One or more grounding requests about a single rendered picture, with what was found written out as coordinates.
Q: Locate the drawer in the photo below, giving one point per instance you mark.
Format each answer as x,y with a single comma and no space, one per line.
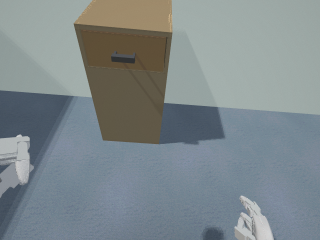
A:
100,45

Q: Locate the cabinet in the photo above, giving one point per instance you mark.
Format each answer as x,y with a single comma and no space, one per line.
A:
128,102

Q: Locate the handle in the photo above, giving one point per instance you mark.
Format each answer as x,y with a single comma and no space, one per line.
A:
123,58

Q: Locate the left robot hand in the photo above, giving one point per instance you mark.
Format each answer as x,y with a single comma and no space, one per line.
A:
14,152

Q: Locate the right robot hand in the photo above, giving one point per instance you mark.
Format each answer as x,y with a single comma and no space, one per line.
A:
258,228

